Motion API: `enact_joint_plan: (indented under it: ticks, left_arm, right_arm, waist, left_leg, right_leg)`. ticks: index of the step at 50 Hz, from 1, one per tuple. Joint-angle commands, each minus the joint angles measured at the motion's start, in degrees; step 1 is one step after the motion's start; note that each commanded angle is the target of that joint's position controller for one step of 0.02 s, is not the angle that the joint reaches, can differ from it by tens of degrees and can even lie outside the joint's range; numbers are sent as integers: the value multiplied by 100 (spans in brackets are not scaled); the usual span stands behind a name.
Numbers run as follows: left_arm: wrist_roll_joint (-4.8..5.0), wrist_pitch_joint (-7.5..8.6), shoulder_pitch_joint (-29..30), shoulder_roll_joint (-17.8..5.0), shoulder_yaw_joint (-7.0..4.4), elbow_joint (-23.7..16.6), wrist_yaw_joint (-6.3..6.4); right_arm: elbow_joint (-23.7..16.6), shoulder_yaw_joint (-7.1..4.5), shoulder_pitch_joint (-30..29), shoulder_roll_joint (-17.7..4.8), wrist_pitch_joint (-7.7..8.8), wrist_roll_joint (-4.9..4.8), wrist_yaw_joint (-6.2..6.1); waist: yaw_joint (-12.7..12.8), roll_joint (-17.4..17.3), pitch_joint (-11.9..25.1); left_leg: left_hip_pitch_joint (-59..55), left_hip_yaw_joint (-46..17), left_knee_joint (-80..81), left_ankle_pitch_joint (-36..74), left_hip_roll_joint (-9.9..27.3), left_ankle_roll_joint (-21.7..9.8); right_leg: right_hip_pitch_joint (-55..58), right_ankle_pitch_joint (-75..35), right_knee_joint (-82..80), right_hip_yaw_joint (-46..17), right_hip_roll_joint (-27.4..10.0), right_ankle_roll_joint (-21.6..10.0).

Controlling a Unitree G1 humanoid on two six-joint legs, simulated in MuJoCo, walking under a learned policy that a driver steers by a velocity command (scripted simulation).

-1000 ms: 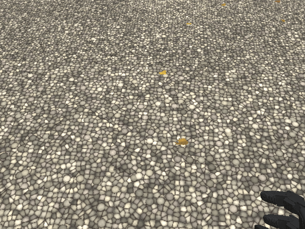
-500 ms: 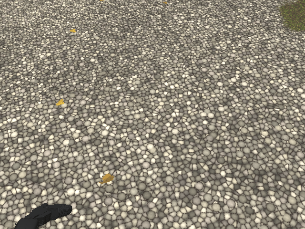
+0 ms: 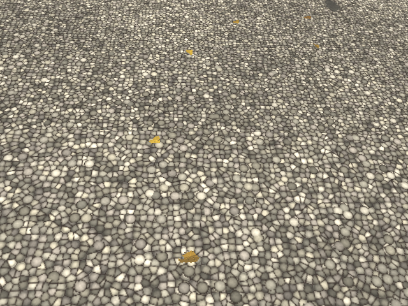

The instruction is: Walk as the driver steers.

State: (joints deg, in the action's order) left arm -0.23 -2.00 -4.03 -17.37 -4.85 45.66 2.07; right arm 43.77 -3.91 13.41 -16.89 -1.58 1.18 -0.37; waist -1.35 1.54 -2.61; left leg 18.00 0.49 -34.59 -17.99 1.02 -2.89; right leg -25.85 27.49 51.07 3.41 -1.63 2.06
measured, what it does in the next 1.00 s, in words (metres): walks ahead: right foot, then left foot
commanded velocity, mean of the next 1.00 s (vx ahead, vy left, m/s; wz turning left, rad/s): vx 0.15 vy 0.00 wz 0.25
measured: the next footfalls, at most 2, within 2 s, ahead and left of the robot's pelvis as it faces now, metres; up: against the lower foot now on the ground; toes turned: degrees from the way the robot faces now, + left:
right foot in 0.42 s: +0.09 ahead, -0.13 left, +0.00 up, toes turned +15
left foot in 0.82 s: +0.27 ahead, +0.18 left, +0.00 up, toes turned +10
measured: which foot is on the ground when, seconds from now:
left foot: down 0.00-0.42, up 0.44-0.80, down 0.82-1.00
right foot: up 0.00-0.40, down 0.42-0.84, up 0.86-1.00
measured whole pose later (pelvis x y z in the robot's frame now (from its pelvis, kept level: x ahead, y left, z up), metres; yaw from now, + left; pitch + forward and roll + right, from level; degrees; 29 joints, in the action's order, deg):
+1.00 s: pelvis +0.19 +0.06 +0.00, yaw +13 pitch +1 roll +0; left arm 0.3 -0.2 -14.2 -16.8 -2.7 51.5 2.0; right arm 43.4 -1.9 6.0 -13.3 2.1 1.2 1.1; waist 1.3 1.9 -3.1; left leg 19.2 1.6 -25.0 -6.7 -1.6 -2.7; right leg -21.1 28.4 54.4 -1.8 -2.8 3.3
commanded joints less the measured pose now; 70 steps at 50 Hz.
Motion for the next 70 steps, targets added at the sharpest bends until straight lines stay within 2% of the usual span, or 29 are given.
enact_joint_plan:
  ticks: [1,2,4,14,19,21,22,23,24,25,28,34,37,40,41,42,43,44,45,47,50,53,56,58,59,63,67,69,70]
  left_arm:
    - [4,63,235,-556,-181,-362,88]
    - [-32,63,189,-600,-205,-323,114]
    - [9,105,142,-509,-199,-310,97]
    - [91,222,215,-453,-116,-247,-33]
    - [143,426,10,-386,-60,-178,-229]
    - [82,562,-573,-464,-72,38,-246]
    - [-8,602,-1175,-752,-104,167,-223]
    - [-118,639,-1525,-1415,-269,345,-286]
    - [-49,720,-1283,-1081,-201,257,-287]
    - [39,752,-1093,-783,-115,219,-244]
    - [104,735,-1147,-587,-18,229,-165]
    - [62,582,-1531,-713,5,402,-114]
    - [107,489,-1717,-865,-18,487,-130]
    - [163,486,-1433,-826,-3,436,-107]
    - [100,520,-1527,-699,42,440,-115]
    - [-118,580,-1953,-324,180,336,-141]
    - [-30,565,-2568,-9,299,521,-147]
    - [122,486,-2247,-605,128,567,-147]
    - [191,404,-1823,-659,96,451,-118]
    - [76,216,-1587,-447,100,457,-3]
    - [7,107,-1745,-219,143,522,73]
    - [-18,75,-1525,-229,166,500,61]
    - [-59,57,-1222,-420,119,366,1]
    - [-57,69,-836,-751,73,55,14]
    - [41,75,-659,-1059,-22,42,29]
    - [38,208,-616,-892,-69,-108,-5]
    - [122,198,-478,-825,-101,-364,38]
    - [151,125,-333,-558,-39,-528,40]
    - [119,93,-425,-462,-25,-592,20]
  right_arm:
    - [-470,-280,-218,-1098,241,-99,-49]
    - [-508,-231,-334,-976,231,-178,-88]
    - [-532,-187,-215,-875,207,-160,-143]
    - [-681,-262,-266,-1057,35,-127,-196]
    - [-558,-127,-318,-856,40,-174,-131]
    - [-509,2,-266,-535,110,-118,-131]
    - [-541,113,-268,-153,170,-73,-108]
    - [-896,11,-562,-463,270,-232,-136]
    - [-842,-119,-723,-921,355,-261,-162]
    - [-753,-164,-641,-988,397,-264,-128]
    - [-716,-116,-805,-649,509,-166,-6]
    - [-898,92,-1390,-18,618,-145,133]
    - [-895,27,-1323,-221,578,-208,197]
    - [-607,-129,-490,-553,549,-128,155]
    - [-507,-204,-48,-791,550,-81,91]
    - [-490,-274,483,-1249,509,62,23]
    - [-391,-195,611,-1045,418,21,52]
    - [-366,-118,466,-736,369,-76,102]
    - [-401,-61,-37,-616,372,-123,113]
    - [-421,50,-755,-326,419,-50,138]
    - [-279,36,-1074,-324,454,64,126]
    - [-119,44,-1069,-354,415,19,68]
    - [-30,31,-1136,-481,338,-53,-16]
    - [93,11,-795,-511,282,-26,-87]
    - [63,-10,-601,-476,256,-4,-134]
    - [-20,-67,-743,-358,186,-51,-256]
    - [-31,-166,-499,-472,229,-60,-167]
    - [54,-280,-126,-767,192,-45,-160]
    - [69,-295,-45,-865,173,-17,-165]
  waist:
    - [110,-809,534]
    - [157,-851,571]
    - [169,-839,788]
    - [-44,-1062,748]
    - [49,-1080,466]
    - [295,-723,492]
    - [396,235,689]
    - [417,1291,170]
    - [444,748,-310]
    - [346,679,-422]
    - [396,598,-287]
    - [617,617,-61]
    - [545,699,114]
    - [-20,511,459]
    - [-220,262,770]
    - [-167,-802,1665]
    - [-63,-1747,2558]
    - [-161,-1170,2128]
    - [-52,-971,1319]
    - [233,-675,711]
    - [461,-972,636]
    - [380,-908,785]
    - [411,-774,485]
    - [198,-265,86]
    - [-68,506,-42]
    - [87,1101,173]
    - [66,533,726]
    - [-66,-620,794]
    - [-74,-1438,797]
  left_leg:
    - [-1156,-1989,1590,2572,1406,-1006]
    - [-1140,-1859,1549,2769,1311,-918]
    - [-1302,-1756,1474,3200,1172,-932]
    - [-1136,-2202,1319,2561,1006,-1010]
    - [-359,-2575,1561,-1001,704,-886]
    - [271,-2350,1016,-1463,311,-522]
    - [890,-1509,-631,-1573,-293,-156]
    - [2288,-879,-1491,-1898,-831,11]
    - [2744,-1157,-2193,-1497,-397,74]
    - [2897,-1148,-2365,-968,-249,95]
    - [2867,-618,-2205,94,185,279]
    - [1451,144,-359,1049,12,518]
    - [729,111,76,1422,-123,399]
    - [-562,63,870,2041,-261,16]
    - [-1438,-152,980,3018,35,-160]
    - [-3246,-1520,434,5029,1367,-747]
    - [-3581,-2831,808,5075,2364,-1591]
    - [-2844,-2733,1191,3869,2028,-1460]
    - [-2165,-2176,1370,3232,1769,-1229]
    - [-882,-1457,1732,2607,1321,-937]
    - [-20,-896,1954,2348,966,-930]
    - [-6,-896,2006,1281,1019,-961]
    - [342,-782,1945,-465,874,-619]
    - [258,-588,1578,-994,605,-206]
    - [109,-139,1318,-806,169,-5]
    - [-123,293,55,397,-270,172]
    - [-715,-16,325,1198,20,-16]
    - [-1600,-786,1045,2012,982,-494]
    - [-1884,-1716,1455,2966,1954,-1097]
  right_leg:
    - [-1312,-45,1323,-713,65,22]
    - [-1219,-311,1334,-726,63,72]
    - [-1043,-639,1371,-732,172,153]
    - [-80,-794,-764,-776,259,330]
    - [1040,-1105,-2222,-396,323,-54]
    - [2163,-1245,-2937,-725,-74,-357]
    - [2783,-750,-3371,-1938,-1126,-726]
    - [2709,374,-4045,-3950,-1968,-1614]
    - [2547,1011,-4167,-4069,-2065,-1833]
    - [2599,979,-4172,-3564,-1789,-1636]
    - [2738,-144,-4331,-2532,-1320,-1300]
    - [2205,-3797,-3966,-940,-745,-1130]
    - [2130,-4263,-3657,-973,-948,-1072]
    - [2087,-4946,-2772,-906,-817,-769]
    - [1747,-4620,-2047,-712,-556,-548]
    - [490,-2455,-545,-505,-120,-198]
    - [34,1076,814,-667,296,41]
    - [-91,1156,1385,-930,122,78]
    - [-423,911,1547,-757,-47,69]
    - [-2,301,934,-774,-343,110]
    - [939,-163,-132,-556,-258,181]
    - [1406,-880,-1144,-488,-241,130]
    - [1767,-1685,-1814,-297,-102,-109]
    - [1332,-2358,-2298,-797,-447,-432]
    - [900,-2084,-2458,-1117,-535,-662]
    - [831,-2242,-2962,-2233,-936,-1066]
    - [810,-2946,-2267,-2105,-610,-904]
    - [-228,-2033,-1060,-1159,74,-334]
    - [-816,-99,-149,-663,383,-100]
Keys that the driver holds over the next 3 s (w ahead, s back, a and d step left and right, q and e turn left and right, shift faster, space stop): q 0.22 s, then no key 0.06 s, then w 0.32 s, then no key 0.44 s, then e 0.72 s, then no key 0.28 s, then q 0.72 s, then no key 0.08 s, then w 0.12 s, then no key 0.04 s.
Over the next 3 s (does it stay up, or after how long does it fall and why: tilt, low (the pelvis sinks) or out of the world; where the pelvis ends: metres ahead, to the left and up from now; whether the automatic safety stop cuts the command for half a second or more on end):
stays up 0.29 0.09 0.01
